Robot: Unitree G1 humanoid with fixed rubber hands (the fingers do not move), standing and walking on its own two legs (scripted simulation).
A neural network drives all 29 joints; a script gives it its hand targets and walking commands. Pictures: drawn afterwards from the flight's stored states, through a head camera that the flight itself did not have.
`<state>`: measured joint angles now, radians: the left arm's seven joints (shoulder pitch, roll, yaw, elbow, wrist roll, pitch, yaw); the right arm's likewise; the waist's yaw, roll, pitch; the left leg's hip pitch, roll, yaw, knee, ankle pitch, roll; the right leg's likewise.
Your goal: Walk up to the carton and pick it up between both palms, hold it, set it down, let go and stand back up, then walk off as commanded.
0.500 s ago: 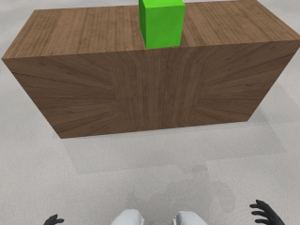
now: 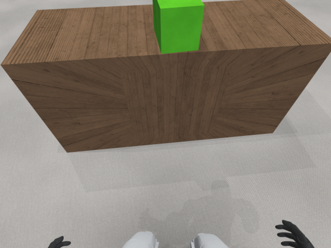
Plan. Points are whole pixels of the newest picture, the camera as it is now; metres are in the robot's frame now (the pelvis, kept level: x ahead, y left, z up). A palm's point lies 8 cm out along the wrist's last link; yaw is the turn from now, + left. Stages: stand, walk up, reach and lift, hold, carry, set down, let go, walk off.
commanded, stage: stand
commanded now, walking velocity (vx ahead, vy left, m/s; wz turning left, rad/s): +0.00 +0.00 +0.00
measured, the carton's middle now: (175, 18) +0.98 +0.01 +0.07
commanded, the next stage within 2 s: none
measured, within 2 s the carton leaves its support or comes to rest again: neither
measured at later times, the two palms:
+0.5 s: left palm out of the picture +0.07 +0.31 -0.09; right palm out of the picture +0.12 -0.30 -0.08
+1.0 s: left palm out of the picture +0.07 +0.30 -0.09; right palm out of the picture +0.12 -0.30 -0.08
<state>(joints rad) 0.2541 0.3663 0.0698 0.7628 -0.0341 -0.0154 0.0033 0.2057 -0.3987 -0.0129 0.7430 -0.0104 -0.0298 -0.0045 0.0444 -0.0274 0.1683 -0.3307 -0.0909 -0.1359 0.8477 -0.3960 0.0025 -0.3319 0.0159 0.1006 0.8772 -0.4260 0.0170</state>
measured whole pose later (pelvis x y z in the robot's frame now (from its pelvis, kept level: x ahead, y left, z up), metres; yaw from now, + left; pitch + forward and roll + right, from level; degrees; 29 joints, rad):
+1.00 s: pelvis -0.01 +0.00 +0.00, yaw +0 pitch -7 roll +1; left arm 0.25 0.37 0.07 0.76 -0.03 -0.01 0.00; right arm 0.20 -0.40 -0.01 0.74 -0.01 -0.03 0.00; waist 0.04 -0.03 0.16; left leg -0.33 -0.09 -0.14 0.82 -0.38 0.00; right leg -0.33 0.02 0.10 0.86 -0.41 0.01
